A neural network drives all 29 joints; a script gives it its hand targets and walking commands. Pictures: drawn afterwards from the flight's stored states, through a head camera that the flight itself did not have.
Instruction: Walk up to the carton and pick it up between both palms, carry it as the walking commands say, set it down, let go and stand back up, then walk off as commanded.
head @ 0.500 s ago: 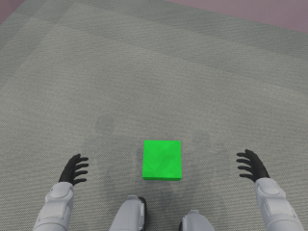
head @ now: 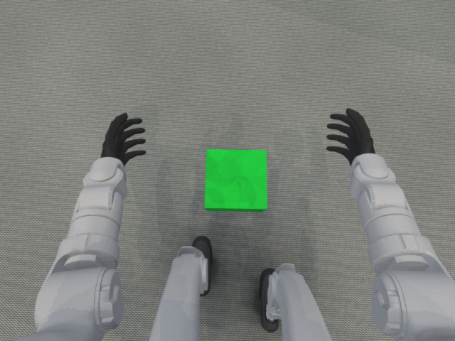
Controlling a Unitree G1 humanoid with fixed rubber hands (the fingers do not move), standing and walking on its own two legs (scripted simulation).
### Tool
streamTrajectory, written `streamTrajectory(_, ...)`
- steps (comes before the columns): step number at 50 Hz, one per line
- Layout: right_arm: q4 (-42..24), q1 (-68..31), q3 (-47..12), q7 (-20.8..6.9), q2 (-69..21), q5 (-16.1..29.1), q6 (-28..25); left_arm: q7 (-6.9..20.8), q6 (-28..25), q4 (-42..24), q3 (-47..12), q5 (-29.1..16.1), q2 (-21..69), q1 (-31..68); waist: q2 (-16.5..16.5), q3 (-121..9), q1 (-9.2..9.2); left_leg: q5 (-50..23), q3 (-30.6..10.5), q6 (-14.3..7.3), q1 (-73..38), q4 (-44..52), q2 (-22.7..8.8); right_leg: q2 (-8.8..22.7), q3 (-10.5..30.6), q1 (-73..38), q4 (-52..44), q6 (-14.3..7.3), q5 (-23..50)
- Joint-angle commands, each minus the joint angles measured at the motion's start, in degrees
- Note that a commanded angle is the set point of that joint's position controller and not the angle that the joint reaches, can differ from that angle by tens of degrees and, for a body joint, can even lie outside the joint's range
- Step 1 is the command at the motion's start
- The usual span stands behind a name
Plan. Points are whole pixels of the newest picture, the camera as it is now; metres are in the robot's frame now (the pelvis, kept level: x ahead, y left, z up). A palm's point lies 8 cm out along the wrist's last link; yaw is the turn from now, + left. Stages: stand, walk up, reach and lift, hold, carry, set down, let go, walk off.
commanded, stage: reach and lift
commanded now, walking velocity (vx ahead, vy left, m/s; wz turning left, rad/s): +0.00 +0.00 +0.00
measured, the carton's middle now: (235, 182) +0.46 +0.02 -0.60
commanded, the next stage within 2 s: none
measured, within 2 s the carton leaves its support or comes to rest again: neither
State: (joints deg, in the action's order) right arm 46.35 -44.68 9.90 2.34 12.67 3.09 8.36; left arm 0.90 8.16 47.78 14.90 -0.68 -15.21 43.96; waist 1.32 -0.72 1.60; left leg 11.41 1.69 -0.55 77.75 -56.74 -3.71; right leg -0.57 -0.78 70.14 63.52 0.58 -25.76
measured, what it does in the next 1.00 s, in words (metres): lowers itself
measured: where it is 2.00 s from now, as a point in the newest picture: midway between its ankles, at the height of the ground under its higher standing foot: (235, 293)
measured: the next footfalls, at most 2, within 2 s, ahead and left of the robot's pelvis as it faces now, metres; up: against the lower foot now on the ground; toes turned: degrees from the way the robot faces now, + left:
none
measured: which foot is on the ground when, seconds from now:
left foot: down 0.00-1.00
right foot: down 0.00-1.00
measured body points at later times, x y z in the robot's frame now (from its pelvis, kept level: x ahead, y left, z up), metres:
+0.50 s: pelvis +0.00 +0.01 -0.05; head +0.29 +0.04 +0.29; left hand +0.47 +0.23 -0.18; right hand +0.49 -0.17 -0.16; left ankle +0.12 +0.12 -0.64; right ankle +0.02 -0.12 -0.64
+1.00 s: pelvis -0.03 -0.01 -0.19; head +0.30 +0.01 +0.12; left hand +0.48 +0.22 -0.33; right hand +0.50 -0.16 -0.32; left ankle +0.12 +0.12 -0.64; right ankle +0.02 -0.12 -0.64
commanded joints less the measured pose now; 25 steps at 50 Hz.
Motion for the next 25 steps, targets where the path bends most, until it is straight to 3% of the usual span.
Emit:
streamTrajectory(1, -3.3, -14.5, 2.5, -0.6, 7.2, 0.1, -2.5, -1.5, -1.9, -4.8, 1.0, 0.6, -4.9, 14.5, -2.9, -46.2, 0.53, -12.0, -2.3, 1.6, -45.5, -1.2, 4.8, -3.7, -1.0, 4.3, -9.7, 1.3, 7.6)
streamTrajectory(9, 1.3, -22.4, 6.0, -2.0, 9.1, -1.2, -5.1, -4.8, -2.9, -4.0, 2.1, 2.7, -0.9, 21.1, -3.2, -53.9, 0.47, -16.7, -4.8, 2.7, -48.4, -3.7, 4.4, -4.6, -2.6, 14.5, -7.0, 0.6, 8.0)
streamTrajectory(16, -3.1, -20.2, 6.6, -2.5, 8.1, -2.1, -6.1, -4.7, -3.6, -10.1, 3.3, 4.3, 1.0, 19.7, -3.7, -63.1, 0.52, -28.9, -5.5, 2.8, -51.8, -7.4, 5.0, -4.9, -2.6, 17.3, -5.5, 1.0, 15.0)
streamTrajectory(19, -2.9, -20.2, 6.9, -2.6, 7.7, -2.2, -6.4, -4.4, -3.7, -9.9, 2.9, 4.2, 2.0, 20.2, -3.7, -60.4, -0.28, -26.8, -5.7, 2.9, -47.0, -8.8, 4.9, -4.6, -2.6, 20.4, -3.9, 1.2, 14.1)
streamTrajectory(25, 0.8, -21.6, 7.0, -2.3, 7.0, -1.7, -6.8, -4.6, -4.0, -5.0, 2.5, 3.5, 2.1, 21.7, -3.0, -52.8, -0.98, -15.1, -4.9, 3.3, -32.0, -13.2, 4.9, -4.1, -2.8, 25.7, 2.2, 1.0, 7.7)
